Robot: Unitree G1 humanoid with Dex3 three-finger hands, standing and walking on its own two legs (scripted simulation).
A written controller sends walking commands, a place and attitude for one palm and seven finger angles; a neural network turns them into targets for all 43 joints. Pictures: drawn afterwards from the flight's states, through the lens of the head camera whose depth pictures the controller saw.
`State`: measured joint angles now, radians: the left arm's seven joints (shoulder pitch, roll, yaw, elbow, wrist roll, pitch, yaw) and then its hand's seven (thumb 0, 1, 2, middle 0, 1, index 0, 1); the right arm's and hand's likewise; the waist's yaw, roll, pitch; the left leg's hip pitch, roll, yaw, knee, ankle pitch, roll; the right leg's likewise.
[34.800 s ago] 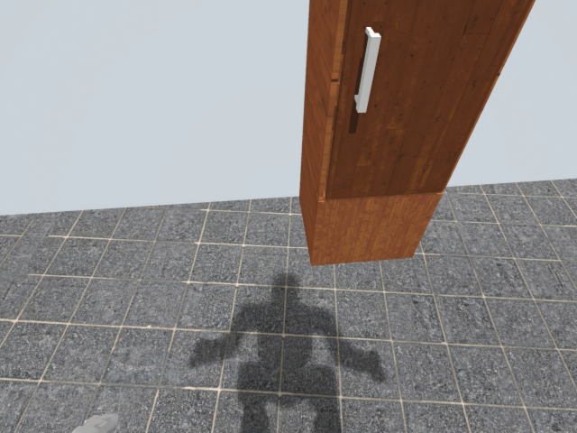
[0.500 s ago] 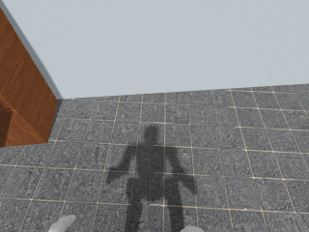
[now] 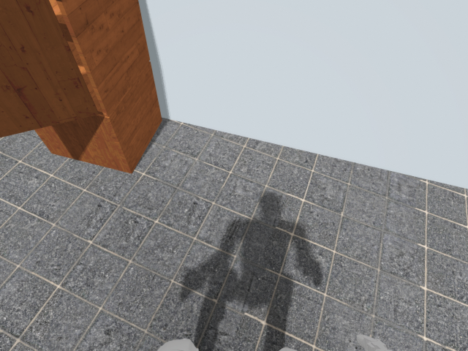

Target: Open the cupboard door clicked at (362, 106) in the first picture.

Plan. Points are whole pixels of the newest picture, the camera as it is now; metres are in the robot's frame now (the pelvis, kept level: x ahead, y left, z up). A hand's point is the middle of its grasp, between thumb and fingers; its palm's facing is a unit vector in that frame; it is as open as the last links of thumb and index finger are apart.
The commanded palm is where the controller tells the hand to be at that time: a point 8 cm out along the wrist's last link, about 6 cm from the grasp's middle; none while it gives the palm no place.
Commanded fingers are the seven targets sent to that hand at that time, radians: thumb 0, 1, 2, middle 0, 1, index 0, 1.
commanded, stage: turn to face it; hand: left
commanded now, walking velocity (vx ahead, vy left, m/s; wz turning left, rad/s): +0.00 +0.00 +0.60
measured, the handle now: out of the picture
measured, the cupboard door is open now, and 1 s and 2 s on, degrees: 39 39 39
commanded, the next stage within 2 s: take the last steps up to it in 0.68 s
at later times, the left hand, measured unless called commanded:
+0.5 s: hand out of the picture +0.07 +0.17 -0.13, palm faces +0.27 -0.92 -0.28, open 7.4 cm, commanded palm none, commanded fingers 0.00 0.90 0.90 -0.20 -0.30 -0.20 -0.30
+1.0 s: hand out of the picture -0.02 +0.19 -0.15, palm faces +0.50 -0.84 -0.21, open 7.4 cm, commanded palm none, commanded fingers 0.00 0.90 0.90 -0.20 -0.30 -0.20 -0.30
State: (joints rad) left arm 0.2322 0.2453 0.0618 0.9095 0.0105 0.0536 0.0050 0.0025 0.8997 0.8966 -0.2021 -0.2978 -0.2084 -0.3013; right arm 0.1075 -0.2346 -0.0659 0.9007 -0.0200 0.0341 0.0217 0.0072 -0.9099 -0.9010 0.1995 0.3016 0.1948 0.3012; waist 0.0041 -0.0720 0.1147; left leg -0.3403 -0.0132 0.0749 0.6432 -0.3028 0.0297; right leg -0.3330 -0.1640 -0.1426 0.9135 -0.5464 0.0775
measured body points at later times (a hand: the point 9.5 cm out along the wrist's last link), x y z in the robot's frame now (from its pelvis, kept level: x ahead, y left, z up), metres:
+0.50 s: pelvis +0.03 -0.05 +0.02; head +0.07 -0.06 +0.46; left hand +0.05 +0.22 -0.11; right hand +0.16 -0.29 -0.14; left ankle -0.03 +0.07 -0.64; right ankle +0.05 -0.16 -0.72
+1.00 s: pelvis +0.03 -0.01 +0.02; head +0.05 +0.02 +0.47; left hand -0.05 +0.24 -0.13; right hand +0.21 -0.18 -0.12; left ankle -0.01 +0.07 -0.72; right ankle +0.08 -0.16 -0.66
